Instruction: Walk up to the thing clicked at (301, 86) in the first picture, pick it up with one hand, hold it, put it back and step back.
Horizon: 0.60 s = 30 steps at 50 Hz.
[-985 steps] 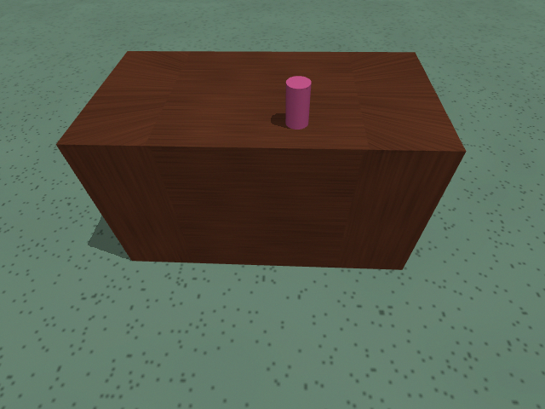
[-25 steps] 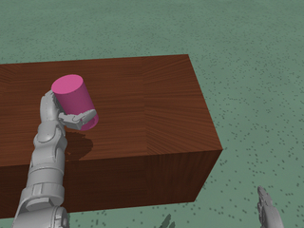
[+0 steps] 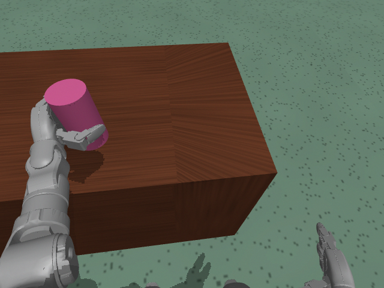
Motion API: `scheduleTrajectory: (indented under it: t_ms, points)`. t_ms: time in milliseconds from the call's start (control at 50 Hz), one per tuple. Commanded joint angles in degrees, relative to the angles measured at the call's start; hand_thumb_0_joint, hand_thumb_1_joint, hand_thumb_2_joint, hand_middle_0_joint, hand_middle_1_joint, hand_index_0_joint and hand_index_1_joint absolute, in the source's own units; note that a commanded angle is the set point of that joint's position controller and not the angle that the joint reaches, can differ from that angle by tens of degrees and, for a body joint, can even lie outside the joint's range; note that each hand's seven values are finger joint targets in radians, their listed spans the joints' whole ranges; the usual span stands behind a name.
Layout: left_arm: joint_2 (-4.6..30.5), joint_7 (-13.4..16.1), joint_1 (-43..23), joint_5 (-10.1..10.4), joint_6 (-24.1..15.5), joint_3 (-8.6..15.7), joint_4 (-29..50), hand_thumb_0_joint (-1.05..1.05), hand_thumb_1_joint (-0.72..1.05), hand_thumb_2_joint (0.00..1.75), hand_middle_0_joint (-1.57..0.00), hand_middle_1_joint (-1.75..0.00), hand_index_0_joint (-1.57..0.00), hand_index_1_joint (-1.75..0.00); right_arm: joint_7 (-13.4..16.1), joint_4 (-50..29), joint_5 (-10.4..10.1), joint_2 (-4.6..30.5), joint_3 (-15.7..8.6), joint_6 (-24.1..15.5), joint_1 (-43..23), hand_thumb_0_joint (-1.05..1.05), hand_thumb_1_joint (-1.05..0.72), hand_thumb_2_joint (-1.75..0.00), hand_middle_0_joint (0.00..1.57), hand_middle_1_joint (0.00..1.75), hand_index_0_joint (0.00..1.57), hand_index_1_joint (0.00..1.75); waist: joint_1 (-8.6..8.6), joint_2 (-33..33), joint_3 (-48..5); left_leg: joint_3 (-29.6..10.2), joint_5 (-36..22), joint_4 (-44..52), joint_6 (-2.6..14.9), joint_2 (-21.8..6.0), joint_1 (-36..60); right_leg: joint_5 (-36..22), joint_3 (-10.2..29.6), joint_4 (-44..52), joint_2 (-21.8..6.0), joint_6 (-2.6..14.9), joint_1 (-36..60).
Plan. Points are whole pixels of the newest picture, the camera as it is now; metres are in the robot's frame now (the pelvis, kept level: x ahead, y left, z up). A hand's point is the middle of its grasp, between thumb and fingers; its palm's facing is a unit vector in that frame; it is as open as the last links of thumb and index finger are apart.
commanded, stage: crouch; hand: left
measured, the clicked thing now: (80, 117) +0.45 +0.21 +0.10
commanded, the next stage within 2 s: lower in 0.18 s
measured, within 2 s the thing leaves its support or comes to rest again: rests again in 1.40 s
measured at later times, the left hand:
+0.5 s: hand (85, 124) +0.48 +0.23 +0.05, palm faces +0.21 -0.98 +0.00, open 10.3 cm
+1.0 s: hand (91, 133) +0.49 +0.23 +0.01, palm faces +0.21 -0.98 +0.00, open 10.3 cm
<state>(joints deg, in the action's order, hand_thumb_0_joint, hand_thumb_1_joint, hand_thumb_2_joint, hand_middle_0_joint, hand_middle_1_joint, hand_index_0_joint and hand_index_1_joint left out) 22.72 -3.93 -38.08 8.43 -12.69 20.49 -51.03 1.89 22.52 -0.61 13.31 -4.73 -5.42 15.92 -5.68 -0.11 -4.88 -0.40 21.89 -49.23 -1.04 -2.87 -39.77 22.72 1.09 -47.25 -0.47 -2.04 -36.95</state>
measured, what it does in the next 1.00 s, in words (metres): stands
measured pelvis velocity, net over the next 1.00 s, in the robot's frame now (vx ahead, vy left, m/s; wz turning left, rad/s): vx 0.00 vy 0.01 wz -0.01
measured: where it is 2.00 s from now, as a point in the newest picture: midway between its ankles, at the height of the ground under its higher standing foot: outside the picture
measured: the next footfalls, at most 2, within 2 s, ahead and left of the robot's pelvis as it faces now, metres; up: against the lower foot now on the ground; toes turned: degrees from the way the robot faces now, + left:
none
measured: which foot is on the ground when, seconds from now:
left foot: down 0.00-1.00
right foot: down 0.00-1.00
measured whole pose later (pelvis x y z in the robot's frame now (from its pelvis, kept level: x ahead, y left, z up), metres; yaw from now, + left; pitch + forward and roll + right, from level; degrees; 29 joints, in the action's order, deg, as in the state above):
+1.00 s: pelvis +0.00 +0.01 -0.04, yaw -1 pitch +21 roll -3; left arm 27.2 -4.2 -41.9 4.9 -22.8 25.0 -60.5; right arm -1.7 4.1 2.1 14.0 -2.5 -0.3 20.7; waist -10.6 0.3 -7.3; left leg -2.1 27.7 -63.5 -0.8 -3.5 -57.0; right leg 27.8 0.0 -59.4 0.4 -2.4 -52.8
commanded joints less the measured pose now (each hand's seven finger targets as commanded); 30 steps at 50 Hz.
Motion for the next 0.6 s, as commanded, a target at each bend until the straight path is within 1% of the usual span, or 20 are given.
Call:
scheduleTrajectory:
  t_ms: [0, 20, 40, 60, 80, 120, 140, 220, 240, 280, 320, 340, 360, 420, 460, 480, 500, 540, 560, 580]
  points:
    - [14.18, -0.19, -26.07, 0.12, -5.12, 2.18, 12.26, 0.00, 0.16, 1.26, -1.32, -1.44, -1.34, -1.43, 0.00, -12.55, 0.30, 7.42, -1.96, -2.40, -0.37, 0.00, 0.53, -0.05, 0.05, 0.05, 0.05, 0.05, -0.50, -4.53, -25.63, 0.09, -17.60, 3.90, 1.71, 0.75, 16.90, -16.95, -2.65, 4.24, 1.43, 2.38, 4.63]
    - [13.25, -0.32, -27.13, 0.36, -5.46, 1.25, 13.44, 0.00, 0.14, 1.26, -1.31, -1.42, -1.33, -1.42, -0.08, -12.64, 0.18, 6.92, -2.04, -2.06, -0.20, 0.00, 0.53, -0.06, 0.05, 0.05, 0.05, 0.05, -0.08, -5.29, -26.27, 0.35, -18.98, 3.43, 1.83, 1.02, 16.90, -18.28, -2.48, 3.98, 1.41, 2.31, 5.29]
    - [16.38, -0.03, -24.97, 0.37, -5.44, 4.08, 9.83, 0.00, 0.15, 1.26, -1.32, -1.43, -1.33, -1.43, 0.28, -12.32, 0.27, 9.96, -4.89, -1.83, -0.43, 0.00, 0.53, -0.06, 0.05, 0.05, 0.05, 0.05, -0.58, -3.73, -24.40, 0.43, -17.92, 2.91, 2.02, 1.03, 15.13, -17.70, -2.27, 3.86, 1.40, 2.12, 4.31]
    - [16.62, -0.07, -23.85, 0.06, -5.26, 4.19, 9.05, 0.00, 0.17, 1.26, -1.31, -1.43, -1.33, -1.43, 0.21, -12.89, 0.34, 10.00, -4.54, -1.68, 1.35, 0.00, 0.53, -0.05, 0.05, 0.05, 0.05, 0.05, -0.90, -2.36, -24.72, 0.30, -17.72, 2.90, 2.20, 0.91, 14.48, -17.87, -2.38, 3.80, 1.49, 2.09, 4.66]
    - [14.56, -0.48, -28.84, -0.03, -5.92, 1.62, 14.54, 0.00, 0.17, 1.26, -1.31, -1.42, -1.33, -1.42, -0.16, -15.35, 0.29, 8.10, -2.93, -1.75, -0.26, 0.00, 0.53, -0.05, 0.05, 0.05, 0.05, 0.05, -0.84, -5.50, -28.25, 0.54, -19.35, 2.36, 2.06, 1.07, 16.44, -19.60, -2.13, 3.48, 1.30, 2.07, 5.33]
    - [16.52, -0.24, -24.19, -0.53, -5.31, 4.25, 7.98, 0.00, 0.16, 1.26, -1.31, -1.42, -1.33, -1.42, -0.07, -12.88, 0.49, 8.57, -3.53, -1.18, 2.22, 0.00, 0.53, -0.05, 0.05, 0.05, 0.05, 0.05, -0.89, -4.35, -24.38, 0.28, -19.33, 1.96, 2.00, 0.73, 14.54, -18.27, -2.37, 3.01, 1.48, 2.21, 2.62]
    - [14.73, -0.35, -25.90, -0.32, -5.73, 2.62, 10.15, 0.00, 0.14, 1.25, -1.31, -1.41, -1.33, -1.41, -0.23, -13.61, 0.40, 8.58, -3.63, -1.01, 2.17, 0.00, 0.53, -0.05, 0.05, 0.05, 0.05, 0.05, -1.36, -5.31, -23.73, 0.29, -17.95, 2.15, 1.92, 0.78, 14.26, -17.25, -2.29, 3.04, 1.47, 2.35, 1.84]
    - [16.61, 0.23, -27.28, -0.70, -6.24, 3.90, 10.29, 0.00, 0.14, 1.24, -1.30, -1.40, -1.31, -1.41, -0.46, -15.40, 0.73, 8.90, -3.75, -0.79, 2.96, 0.00, 0.53, -0.05, 0.05, 0.05, 0.05, 0.05, -1.59, -6.04, -25.65, 0.15, -17.00, 1.85, 1.78, 0.77, 14.32, -16.49, -2.46, 2.38, 1.57, 2.42, 2.09]
    - [14.73, 0.10, -28.53, -0.83, -6.44, 2.15, 12.23, 0.00, 0.14, 1.24, -1.28, -1.39, -1.30, -1.39, -0.71, -16.55, 0.73, 8.09, -2.95, -0.70, 2.32, 0.00, 0.53, -0.05, 0.05, 0.05, 0.05, 0.05, -0.97, -6.86, -27.04, 0.01, -18.31, 1.76, 1.60, 0.70, 15.56, -16.87, -2.58, 2.09, 1.61, 2.56, 1.64]
    - [15.28, 0.01, -27.77, -0.53, -6.42, 2.86, 10.33, 0.00, 0.12, 1.20, -1.29, -1.38, -1.30, -1.39, -0.54, -16.57, 0.73, 9.20, -4.15, -0.48, 3.01, 0.00, 0.52, -0.06, 0.05, 0.05, 0.05, 0.05, -1.84, -5.91, -26.91, -0.12, -20.07, 0.87, 1.77, 0.50, 15.36, -18.33, -2.69, 1.85, 1.71, 2.40, 1.68]
    - [15.89, -0.07, -25.23, -0.85, -6.38, 4.11, 6.64, 0.00, 0.12, 1.21, -1.31, -1.40, -1.33, -1.40, -0.88, -16.71, 0.74, 8.27, -2.94, -0.44, 2.14, 0.00, 0.51, -0.06, 0.05, 0.05, 0.05, 0.05, -1.44, -4.12, -24.79, -0.35, -19.87, 0.42, 1.85, 0.43, 12.69, -18.21, -2.83, 1.01, 1.78, 2.40, 1.35]
    - [14.22, -0.43, -25.11, -0.92, -6.73, 2.83, 6.29, 0.00, 0.11, 1.20, -1.31, -1.39, -1.32, -1.40, -1.03, -16.80, 0.83, 8.11, -2.97, -0.38, 2.23, 0.00, 0.51, -0.06, 0.05, 0.05, 0.05, 0.05, -1.97, -4.66, -24.36, -0.19, -20.12, -0.20, 1.99, 0.46, 12.17, -18.51, -2.59, 0.74, 1.68, 2.37, 0.49]
    - [15.50, -0.50, -25.75, -1.07, -7.34, 3.68, 6.69, 0.00, 0.11, 1.21, -1.30, -1.39, -1.31, -1.40, -1.03, -17.50, 1.02, 9.34, -4.10, -0.21, 2.54, 0.00, 0.51, -0.06, 0.05, 0.05, 0.05, 0.05, -2.39, -5.21, -25.51, -0.34, -20.05, -0.51, 1.87, 0.33, 12.87, -17.95, -2.60, 0.50, 1.77, 2.42, -0.58]
    - [13.88, -0.51, -26.78, -1.82, -8.28, 2.47, 6.38, 0.00, 0.10, 1.19, -1.27, -1.36, -1.28, -1.37, -1.68, -18.06, 1.43, 6.87, -1.69, 0.08, 3.20, 0.00, 0.52, -0.06, 0.05, 0.05, 0.05, 0.05, -2.38, -5.52, -24.35, -0.50, -17.31, -0.72, 1.65, 0.33, 11.53, -15.33, -2.89, -0.07, 1.95, 2.61, -2.77]
    - [17.15, -0.20, -26.44, -1.34, -9.20, 4.71, 7.43, 0.00, 0.12, 1.18, -1.27, -1.35, -1.28, -1.36, -1.57, -19.40, 1.41, 9.60, -4.24, 0.37, 3.32, 0.00, 0.52, -0.06, 0.05, 0.05, 0.05, 0.05, -2.17, -5.76, -27.55, -0.42, -18.14, -1.82, 1.78, 0.51, 11.52, -16.56, -2.65, -0.75, 1.74, 2.47, -1.38]
    - [17.43, 0.04, -26.81, -1.42, -9.50, 5.01, 7.88, 0.00, 0.11, 1.18, -1.25, -1.35, -1.26, -1.35, -1.69, -21.14, 1.64, 10.03, -4.29, 0.30, 3.64, 0.00, 0.52, -0.06, 0.05, 0.05, 0.05, 0.05, -2.73, -5.61, -29.42, -0.94, -19.39, -2.09, 1.58, 0.15, 12.62, -16.99, -2.95, -1.27, 1.98, 2.58, -1.65]
    - [15.66, -0.11, -28.22, -1.33, -10.02, 3.58, 8.68, 0.00, 0.10, 1.17, -1.24, -1.34, -1.25, -1.34, -1.97, -22.09, 1.64, 7.97, -2.30, 0.22, 3.21, 0.00, 0.52, -0.06, 0.05, 0.05, 0.05, 0.05, -2.69, -6.96, -29.61, -0.72, -19.88, -2.63, 1.55, 0.36, 12.46, -17.49, -2.81, -1.63, 1.80, 2.53, -1.36]
    - [17.67, -0.06, -26.80, -1.60, -10.61, 5.10, 6.70, 0.00, 0.11, 1.18, -1.23, -1.33, -1.24, -1.34, -1.66, -20.65, 1.63, 9.40, -3.85, 0.68, 5.12, 0.00, 0.51, -0.06, 0.05, 0.05, 0.05, 0.05, -3.16, -6.13, -29.84, -0.90, -21.41, -3.84, 1.75, 0.15, 12.31, -18.69, -2.70, -2.36, 1.79, 2.32, -2.39]
    - [16.12, -0.24, -28.97, -1.52, -11.20, 3.48, 9.81, 0.00, 0.10, 1.17, -1.23, -1.33, -1.24, -1.33, -1.80, -22.04, 1.54, 9.39, -3.84, 0.60, 3.93, 0.00, 0.51, -0.06, 0.05, 0.05, 0.05, 0.05, -3.50, -7.79, -30.90, -1.02, -21.98, -3.96, 1.55, 0.05, 12.94, -18.76, -2.64, -2.74, 1.82, 2.50, -3.16]
    - [18.64, -0.04, -28.32, -1.93, -11.42, 4.98, 8.22, 0.00, 0.09, 1.17, -1.24, -1.33, -1.25, -1.34, -1.75, -22.38, 1.77, 10.31, -4.38, 0.80, 4.73, 0.00, 0.51, -0.06, 0.05, 0.05, 0.05, 0.05, -3.70, -7.99, -31.05, -1.06, -22.27, -4.41, 1.62, 0.12, 12.59, -18.86, -2.57, -2.84, 1.76, 2.45, -3.18]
